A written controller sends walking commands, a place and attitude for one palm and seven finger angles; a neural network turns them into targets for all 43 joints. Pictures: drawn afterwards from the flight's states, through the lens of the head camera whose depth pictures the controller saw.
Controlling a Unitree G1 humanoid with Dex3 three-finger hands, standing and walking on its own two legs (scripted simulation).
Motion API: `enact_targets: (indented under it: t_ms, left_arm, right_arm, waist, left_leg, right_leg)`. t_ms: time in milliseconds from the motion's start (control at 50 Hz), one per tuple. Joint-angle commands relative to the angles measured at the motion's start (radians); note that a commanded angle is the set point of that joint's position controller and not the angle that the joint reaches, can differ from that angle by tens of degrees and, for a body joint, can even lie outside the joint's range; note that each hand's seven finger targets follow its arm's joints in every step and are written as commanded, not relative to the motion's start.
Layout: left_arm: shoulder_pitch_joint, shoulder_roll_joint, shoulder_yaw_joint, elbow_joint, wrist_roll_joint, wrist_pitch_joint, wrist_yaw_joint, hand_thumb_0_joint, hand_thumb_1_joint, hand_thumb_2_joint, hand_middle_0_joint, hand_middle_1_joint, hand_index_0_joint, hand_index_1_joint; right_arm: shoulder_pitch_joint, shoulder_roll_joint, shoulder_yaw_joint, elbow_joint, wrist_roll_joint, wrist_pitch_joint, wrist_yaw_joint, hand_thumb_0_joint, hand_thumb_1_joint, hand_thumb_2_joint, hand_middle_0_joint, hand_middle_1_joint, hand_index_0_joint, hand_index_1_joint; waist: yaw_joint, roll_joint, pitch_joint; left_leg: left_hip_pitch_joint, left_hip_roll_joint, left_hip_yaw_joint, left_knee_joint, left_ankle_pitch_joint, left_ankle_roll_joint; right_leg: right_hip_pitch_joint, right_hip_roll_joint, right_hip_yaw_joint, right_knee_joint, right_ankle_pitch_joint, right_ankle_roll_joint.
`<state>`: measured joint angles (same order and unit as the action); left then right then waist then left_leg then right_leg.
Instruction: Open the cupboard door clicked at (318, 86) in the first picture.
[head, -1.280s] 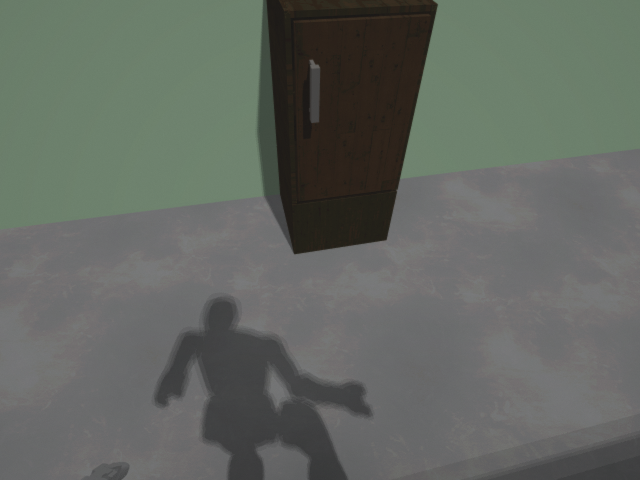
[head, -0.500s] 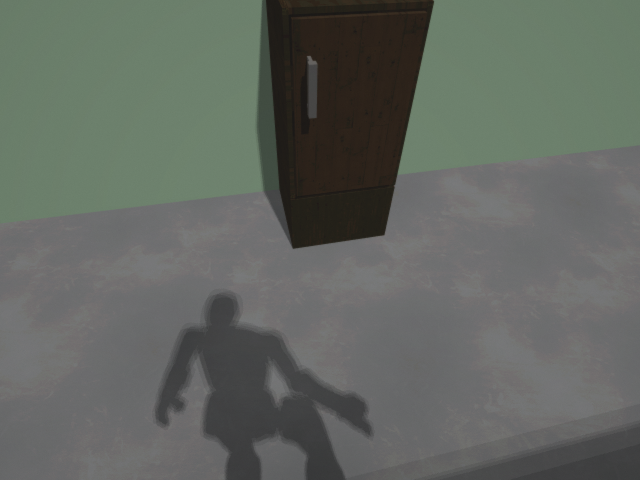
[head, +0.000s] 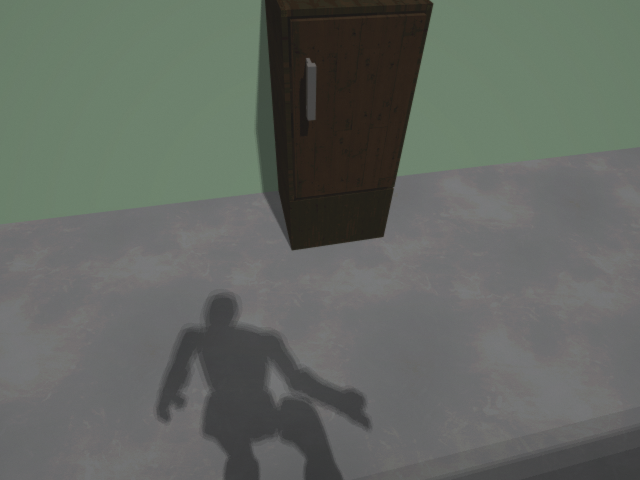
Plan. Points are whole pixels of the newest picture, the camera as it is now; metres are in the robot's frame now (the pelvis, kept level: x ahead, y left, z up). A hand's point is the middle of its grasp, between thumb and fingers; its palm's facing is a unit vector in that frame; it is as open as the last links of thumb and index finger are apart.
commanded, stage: look at it before walking up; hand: left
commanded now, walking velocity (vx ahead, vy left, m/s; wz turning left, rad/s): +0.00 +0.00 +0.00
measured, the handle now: (309, 89) +1.09 +0.09 -0.04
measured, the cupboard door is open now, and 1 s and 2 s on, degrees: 0 0 0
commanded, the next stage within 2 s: walk to a spot facing it in 0.16 s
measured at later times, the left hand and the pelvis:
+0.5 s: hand out of the picture +0.06 +0.22 -0.17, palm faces -0.09 -0.95 -0.31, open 7.4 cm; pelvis +0.00 +0.00 -0.01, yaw -5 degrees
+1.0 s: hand out of the picture +0.06 +0.14 -0.16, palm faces -0.25 -0.94 -0.24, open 7.4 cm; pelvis -0.01 -0.04 +0.00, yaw -20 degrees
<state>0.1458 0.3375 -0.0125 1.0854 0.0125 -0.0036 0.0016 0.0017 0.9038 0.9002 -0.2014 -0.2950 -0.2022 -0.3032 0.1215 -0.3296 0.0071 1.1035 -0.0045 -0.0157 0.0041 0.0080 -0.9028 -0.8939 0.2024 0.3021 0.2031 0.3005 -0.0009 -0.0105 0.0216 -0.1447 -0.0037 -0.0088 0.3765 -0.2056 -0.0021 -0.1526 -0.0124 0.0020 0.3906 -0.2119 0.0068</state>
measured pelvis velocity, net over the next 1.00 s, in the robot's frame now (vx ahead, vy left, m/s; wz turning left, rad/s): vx -0.01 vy -0.04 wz -0.34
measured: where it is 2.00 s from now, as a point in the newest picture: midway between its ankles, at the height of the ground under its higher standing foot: (353, 478)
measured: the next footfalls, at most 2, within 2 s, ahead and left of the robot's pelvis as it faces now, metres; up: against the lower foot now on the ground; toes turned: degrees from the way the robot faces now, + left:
left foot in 1.28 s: +0.16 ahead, +0.07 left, +0.00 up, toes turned -28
right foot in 1.86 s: +0.27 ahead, -0.22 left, +0.00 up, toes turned -61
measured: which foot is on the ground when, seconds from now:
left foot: down 0.00-0.64, up 0.66-1.00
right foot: down 0.00-1.00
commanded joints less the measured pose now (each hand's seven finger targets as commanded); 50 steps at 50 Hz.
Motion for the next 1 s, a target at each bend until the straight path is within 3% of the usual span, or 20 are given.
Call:
enact_targets:
  t_ms: [0, 200, 280, 340, 420, 460, 520, 540, 560, 580, 600, 620, 640, 660, 680, 700, 740, 760, 840, 980]
  left_arm:
    - [-0.036, 0.203, 0.046, -0.065, 0.000, -0.024, 0.010, 0.000, 0.900, 0.900, -0.200, -0.300, -0.200, -0.300]
    - [-0.032, 0.203, 0.046, -0.059, 0.001, -0.021, 0.010, 0.000, 0.900, 0.900, -0.200, -0.300, -0.200, -0.300]
    - [-0.039, 0.204, 0.048, -0.066, 0.001, -0.016, 0.007, 0.000, 0.900, 0.900, -0.200, -0.300, -0.200, -0.300]
    - [0.015, 0.104, 0.038, -0.070, -0.001, 0.015, 0.012, 0.000, 0.900, 0.900, -0.200, -0.300, -0.200, -0.300]
    - [0.042, 0.096, 0.054, -0.116, 0.004, 0.036, 0.006, 0.000, 0.900, 0.900, -0.200, -0.300, -0.200, -0.300]
    - [0.049, 0.083, 0.061, -0.140, 0.005, 0.042, 0.000, 0.000, 0.900, 0.900, -0.200, -0.300, -0.200, -0.300]
    - [0.070, 0.045, 0.071, -0.169, 0.006, 0.053, -0.006, 0.000, 0.900, 0.900, -0.200, -0.300, -0.200, -0.300]
    - [0.087, 0.035, 0.076, -0.175, 0.005, 0.056, -0.008, 0.000, 0.900, 0.900, -0.200, -0.300, -0.200, -0.300]
    - [0.105, 0.031, 0.080, -0.177, 0.005, 0.056, -0.011, 0.000, 0.900, 0.900, -0.200, -0.300, -0.200, -0.300]
    - [0.160, 0.023, 0.086, -0.170, 0.006, 0.052, -0.014, 0.000, 0.900, 0.900, -0.200, -0.300, -0.200, -0.300]
    - [0.221, 0.044, 0.093, -0.157, 0.011, 0.044, -0.015, 0.000, 0.900, 0.900, -0.200, -0.300, -0.200, -0.300]
    - [0.244, 0.123, 0.110, -0.160, 0.024, 0.028, -0.005, 0.000, 0.900, 0.900, -0.200, -0.300, -0.200, -0.300]
    - [0.240, 0.185, 0.116, -0.176, 0.018, 0.023, 0.008, 0.000, 0.900, 0.900, -0.200, -0.300, -0.200, -0.300]
    - [0.225, 0.168, 0.116, -0.186, 0.010, 0.029, 0.015, 0.000, 0.900, 0.900, -0.200, -0.300, -0.200, -0.300]
    - [0.178, 0.129, 0.117, -0.200, 0.009, 0.025, 0.017, 0.000, 0.900, 0.900, -0.200, -0.300, -0.200, -0.300]
    - [0.131, 0.110, 0.113, -0.214, 0.007, 0.025, 0.018, 0.000, 0.900, 0.900, -0.200, -0.300, -0.200, -0.300]
    - [0.120, 0.068, 0.106, -0.223, 0.000, 0.014, 0.011, 0.000, 0.900, 0.900, -0.200, -0.300, -0.200, -0.300]
    - [0.133, 0.066, 0.106, -0.220, -0.001, 0.008, 0.008, 0.000, 0.900, 0.900, -0.200, -0.300, -0.200, -0.300]
    - [0.206, 0.052, 0.113, -0.197, 0.002, -0.010, 0.002, 0.000, 0.900, 0.900, -0.200, -0.300, -0.200, -0.300]
    - [0.283, 0.029, 0.113, -0.170, 0.010, -0.034, -0.001, 0.000, 0.900, 0.900, -0.200, -0.300, -0.200, -0.300]
  right_arm:
    - [-0.044, -0.209, -0.041, -0.061, -0.002, -0.021, -0.017, 0.000, -0.900, -0.900, 0.200, 0.300, 0.200, 0.300]
    - [-0.049, -0.208, -0.040, -0.058, -0.003, -0.017, -0.016, 0.000, -0.900, -0.900, 0.200, 0.300, 0.200, 0.300]
    - [-0.042, -0.212, -0.045, -0.058, -0.005, -0.018, -0.021, 0.000, -0.900, -0.900, 0.200, 0.300, 0.200, 0.300]
    - [0.026, -0.101, -0.030, -0.061, -0.006, 0.001, -0.028, 0.000, -0.900, -0.900, 0.200, 0.300, 0.200, 0.300]
    - [0.044, -0.125, -0.058, -0.108, -0.008, 0.017, -0.038, 0.000, -0.900, -0.900, 0.200, 0.300, 0.200, 0.300]
    - [0.043, -0.138, -0.071, -0.133, -0.009, 0.020, -0.040, 0.000, -0.900, -0.900, 0.200, 0.300, 0.200, 0.300]
    - [0.034, -0.137, -0.086, -0.163, -0.012, 0.016, -0.038, 0.000, -0.900, -0.900, 0.200, 0.300, 0.200, 0.300]
    - [0.015, -0.132, -0.089, -0.177, -0.014, 0.016, -0.037, 0.000, -0.900, -0.900, 0.200, 0.300, 0.200, 0.300]
    - [-0.003, -0.126, -0.091, -0.187, -0.016, 0.017, -0.038, 0.000, -0.900, -0.900, 0.200, 0.300, 0.200, 0.300]
    - [-0.033, -0.123, -0.095, -0.199, -0.017, 0.019, -0.037, 0.000, -0.900, -0.900, 0.200, 0.300, 0.200, 0.300]
    - [-0.049, -0.117, -0.096, -0.208, -0.013, 0.025, -0.035, 0.000, -0.900, -0.900, 0.200, 0.300, 0.200, 0.300]
    - [-0.020, -0.049, -0.087, -0.225, -0.007, 0.036, -0.030, 0.000, -0.900, -0.900, 0.200, 0.300, 0.200, 0.300]
    - [-0.034, -0.001, -0.076, -0.262, -0.005, 0.040, -0.027, 0.000, -0.900, -0.900, 0.200, 0.300, 0.200, 0.300]
    - [-0.022, -0.027, -0.085, -0.253, -0.005, 0.046, -0.029, 0.000, -0.900, -0.900, 0.200, 0.300, 0.200, 0.300]
    - [-0.032, -0.034, -0.089, -0.246, -0.007, 0.046, -0.026, 0.000, -0.900, -0.900, 0.200, 0.300, 0.200, 0.300]
    - [-0.018, -0.038, -0.092, -0.228, -0.006, 0.045, -0.024, 0.000, -0.900, -0.900, 0.200, 0.300, 0.200, 0.300]
    - [0.023, -0.022, -0.090, -0.208, -0.016, 0.042, -0.017, 0.000, -0.900, -0.900, 0.200, 0.300, 0.200, 0.300]
    - [0.032, -0.016, -0.090, -0.203, -0.020, 0.042, -0.015, 0.000, -0.900, -0.900, 0.200, 0.300, 0.200, 0.300]
    - [0.019, -0.011, -0.092, -0.212, -0.027, 0.031, -0.010, 0.000, -0.900, -0.900, 0.200, 0.300, 0.200, 0.300]
    - [-0.031, -0.003, -0.089, -0.252, -0.028, 0.003, -0.005, 0.000, -0.900, -0.900, 0.200, 0.300, 0.200, 0.300]
  waist:
    - [0.005, 0.013, -0.067]
    - [0.007, 0.019, -0.039]
    - [0.002, 0.018, -0.035]
    - [-0.004, 0.015, -0.050]
    - [-0.002, 0.043, -0.042]
    - [-0.003, 0.099, -0.032]
    - [0.007, 0.192, -0.021]
    - [0.017, 0.207, -0.013]
    - [0.031, 0.196, -0.004]
    - [0.064, 0.182, -0.010]
    - [0.093, 0.089, -0.024]
    - [0.093, -0.210, -0.016]
    - [0.082, -0.352, 0.002]
    - [0.071, -0.249, -0.010]
    - [0.061, -0.251, 0.019]
    - [0.034, -0.166, 0.031]
    - [0.017, -0.078, -0.019]
    - [0.018, -0.068, -0.037]
    - [0.040, -0.075, -0.040]
    - [0.063, -0.110, -0.038]
  left_leg:
    - [0.018, 0.118, -0.096, -0.053, 0.179, 0.029]
    - [0.013, 0.116, -0.097, -0.071, 0.131, 0.028]
    - [0.036, 0.125, -0.076, -0.058, 0.139, 0.026]
    - [0.045, 0.135, -0.026, 0.003, 0.187, 0.009]
    - [0.046, 0.187, -0.024, 0.026, 0.171, 0.032]
    - [0.034, 0.232, -0.046, 0.012, 0.167, 0.060]
    - [-0.002, 0.350, -0.085, -0.021, 0.288, 0.156]
    - [-0.032, 0.363, -0.067, -0.010, 0.303, 0.166]
    - [-0.077, 0.363, -0.040, 0.021, 0.299, 0.155]
    - [-0.108, 0.341, 0.009, 0.090, 0.261, 0.121]
    - [-0.172, 0.284, 0.065, 0.234, 0.161, 0.065]
    - [-0.306, 0.129, 0.159, 0.496, -0.153, -0.024]
    - [-0.417, 0.030, 0.085, 0.689, -0.395, -0.050]
    - [-0.398, 0.056, -0.016, 0.759, -0.349, -0.034]
    - [-0.414, 0.070, -0.034, 0.779, -0.281, -0.028]
    - [-0.420, 0.081, -0.036, 0.793, -0.215, -0.033]
    - [-0.402, 0.089, -0.022, 0.783, -0.115, -0.049]
    - [-0.409, 0.088, -0.013, 0.766, -0.092, -0.056]
    - [-0.478, 0.086, -0.014, 0.740, -0.063, -0.069]
    - [-0.534, 0.086, -0.020, 0.626, -0.091, -0.073]
  right_leg:
    - [0.024, -0.109, 0.096, -0.059, 0.168, -0.034]
    - [0.013, -0.106, 0.098, -0.079, 0.116, -0.031]
    - [-0.014, -0.101, 0.112, -0.067, 0.149, -0.035]
    - [-0.049, -0.091, 0.122, 0.008, 0.249, -0.024]
    - [-0.142, -0.047, 0.108, 0.122, 0.230, -0.018]
    - [-0.190, -0.012, 0.087, 0.217, 0.156, -0.010]
    - [-0.234, 0.010, 0.013, 0.443, -0.246, 0.010]
    - [-0.220, -0.008, 0.014, 0.462, -0.280, 0.007]
    - [-0.174, -0.025, 0.016, 0.429, -0.265, 0.001]
    - [-0.113, -0.029, 0.005, 0.347, -0.184, -0.001]
    - [-0.027, -0.032, 0.015, 0.204, -0.029, -0.004]
    - [0.006, -0.189, 0.287, -0.023, 0.133, -0.049]
    - [-0.055, -0.356, 0.585, -0.128, 0.301, -0.145]
    - [-0.071, -0.341, 0.515, -0.136, 0.170, -0.186]
    - [-0.120, -0.281, 0.511, -0.163, 0.056, -0.158]
    - [-0.116, -0.246, 0.477, -0.141, 0.044, -0.137]
    - [-0.079, -0.186, 0.399, -0.142, -0.052, -0.129]
    - [-0.050, -0.169, 0.381, -0.147, -0.097, -0.125]
    - [0.017, -0.154, 0.424, -0.184, -0.231, -0.128]
    - [0.090, -0.151, 0.507, -0.192, -0.227, -0.186]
